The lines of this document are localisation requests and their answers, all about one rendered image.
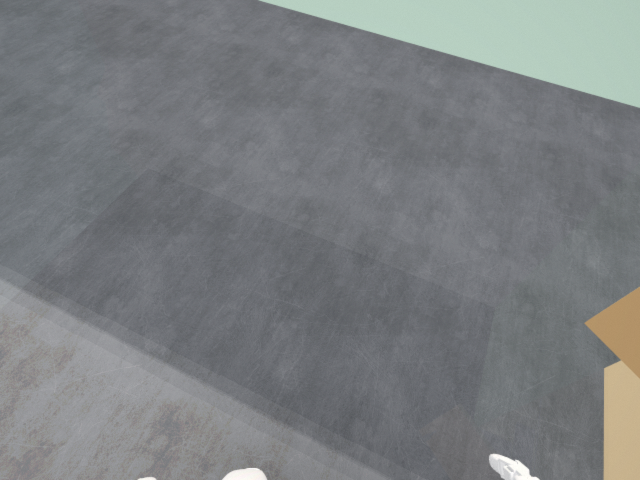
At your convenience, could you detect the cupboard door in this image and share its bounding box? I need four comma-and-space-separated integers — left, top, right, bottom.
584, 287, 640, 379

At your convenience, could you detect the right robot hand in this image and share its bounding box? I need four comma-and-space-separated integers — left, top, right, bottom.
489, 454, 539, 480

